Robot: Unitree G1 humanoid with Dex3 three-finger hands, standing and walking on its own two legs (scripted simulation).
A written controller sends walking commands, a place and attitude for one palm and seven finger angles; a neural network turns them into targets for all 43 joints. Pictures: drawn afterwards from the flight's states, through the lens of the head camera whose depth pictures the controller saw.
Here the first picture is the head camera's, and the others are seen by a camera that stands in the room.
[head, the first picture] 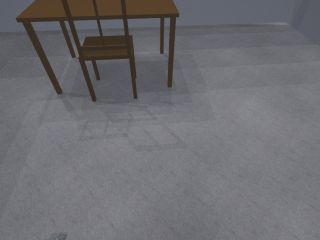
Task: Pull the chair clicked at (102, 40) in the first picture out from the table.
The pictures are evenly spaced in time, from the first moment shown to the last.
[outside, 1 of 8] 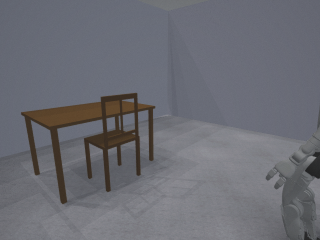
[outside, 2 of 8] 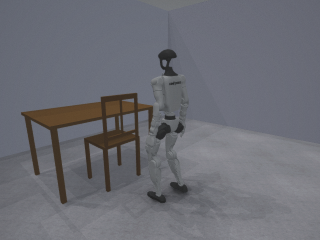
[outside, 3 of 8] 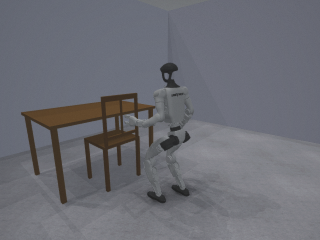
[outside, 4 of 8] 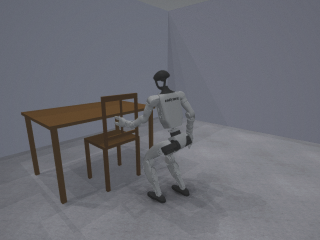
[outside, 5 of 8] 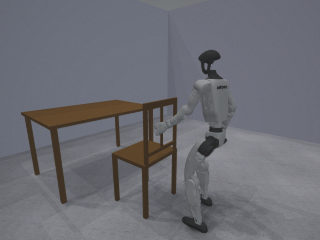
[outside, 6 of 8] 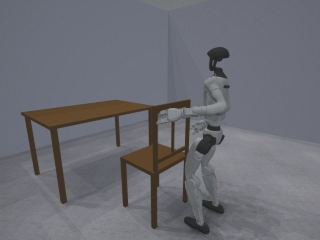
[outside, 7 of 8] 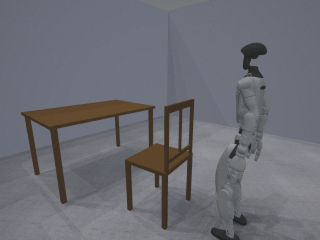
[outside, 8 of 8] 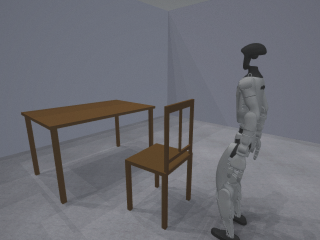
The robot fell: no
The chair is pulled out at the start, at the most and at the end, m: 0.00 0.69 0.69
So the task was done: yes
